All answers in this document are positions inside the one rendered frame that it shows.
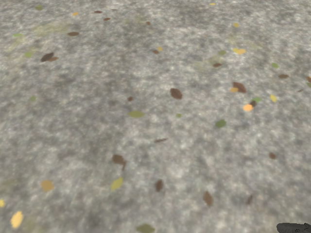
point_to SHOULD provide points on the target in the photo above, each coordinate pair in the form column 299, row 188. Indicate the robot right hand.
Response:
column 287, row 227

